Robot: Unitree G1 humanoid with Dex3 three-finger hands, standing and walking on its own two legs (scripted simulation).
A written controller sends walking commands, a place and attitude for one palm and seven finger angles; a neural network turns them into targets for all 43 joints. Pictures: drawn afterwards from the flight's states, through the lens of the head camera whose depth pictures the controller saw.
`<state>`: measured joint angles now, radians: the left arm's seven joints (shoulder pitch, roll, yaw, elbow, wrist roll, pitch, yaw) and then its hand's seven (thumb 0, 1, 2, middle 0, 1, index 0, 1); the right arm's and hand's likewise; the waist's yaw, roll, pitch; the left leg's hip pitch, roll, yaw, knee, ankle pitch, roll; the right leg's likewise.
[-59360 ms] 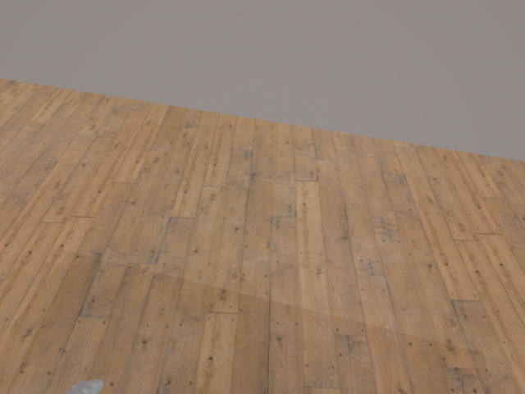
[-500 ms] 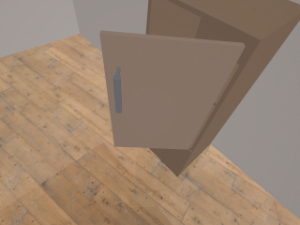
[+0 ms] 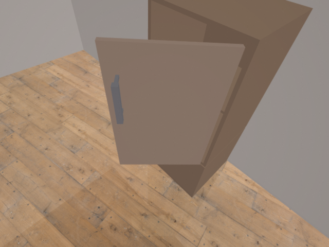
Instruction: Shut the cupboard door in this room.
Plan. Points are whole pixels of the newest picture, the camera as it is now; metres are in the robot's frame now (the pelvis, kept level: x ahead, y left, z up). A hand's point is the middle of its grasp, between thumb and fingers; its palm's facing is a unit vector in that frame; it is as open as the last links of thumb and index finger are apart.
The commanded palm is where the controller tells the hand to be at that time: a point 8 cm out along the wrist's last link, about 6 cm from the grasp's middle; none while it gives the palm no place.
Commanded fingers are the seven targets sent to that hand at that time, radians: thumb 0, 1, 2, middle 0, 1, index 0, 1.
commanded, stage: look again from close up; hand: left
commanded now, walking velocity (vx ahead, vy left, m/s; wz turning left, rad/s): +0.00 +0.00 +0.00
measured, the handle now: (118, 100) +0.50 +0.16 +0.07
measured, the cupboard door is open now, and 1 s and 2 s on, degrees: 47 47 47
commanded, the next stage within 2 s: raise the hand and make a fist in 0.48 s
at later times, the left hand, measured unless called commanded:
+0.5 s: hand out of the picture +0.03 +0.18 -0.17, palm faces -0.03 -0.97 -0.25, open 7.4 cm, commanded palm none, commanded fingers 0.00 0.90 0.90 -0.20 -0.30 -0.20 -0.30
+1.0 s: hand out of the picture +0.13 +0.17 -0.06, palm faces +0.12 -0.99 -0.02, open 6.2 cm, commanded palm +0.12 +0.22 -0.03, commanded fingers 0.00 0.90 0.90 -0.58 -0.72 -0.58 -0.72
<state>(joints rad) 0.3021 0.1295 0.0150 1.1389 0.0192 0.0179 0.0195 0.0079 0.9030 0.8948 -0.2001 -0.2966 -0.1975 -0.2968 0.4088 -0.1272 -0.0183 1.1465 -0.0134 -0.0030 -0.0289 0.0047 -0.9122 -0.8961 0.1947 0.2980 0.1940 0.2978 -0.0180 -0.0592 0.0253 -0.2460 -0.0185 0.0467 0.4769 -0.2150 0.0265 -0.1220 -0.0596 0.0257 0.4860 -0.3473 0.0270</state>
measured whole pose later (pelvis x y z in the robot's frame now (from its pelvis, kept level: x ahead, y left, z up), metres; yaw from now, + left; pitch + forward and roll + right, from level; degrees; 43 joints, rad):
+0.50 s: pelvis +0.01 -0.01 +0.00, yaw -1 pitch -1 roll +1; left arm 0.28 0.19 -0.01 1.06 0.02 -0.02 0.04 0.01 0.90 0.90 -0.20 -0.30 -0.20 -0.30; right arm 0.21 -0.20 0.00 1.04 -0.01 -0.01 -0.01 0.01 -0.92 -0.90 0.20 0.30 0.20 0.30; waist 0.00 0.01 0.02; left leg -0.26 0.00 0.07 0.54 -0.26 0.02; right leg -0.14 -0.04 0.05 0.53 -0.38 0.04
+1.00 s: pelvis -0.05 -0.05 -0.09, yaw +1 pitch +10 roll +0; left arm 0.42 0.21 0.22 0.15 -0.31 -0.43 -0.33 0.01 0.90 0.89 -0.42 -0.53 -0.41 -0.53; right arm 0.18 -0.26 -0.06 0.54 0.03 -0.28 -0.05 0.01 -0.91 -0.90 0.20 0.30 0.20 0.30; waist 0.04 0.00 -0.15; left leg -0.91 0.04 -0.04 1.14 -0.42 -0.03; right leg -0.80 0.00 -0.06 1.19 -0.58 -0.04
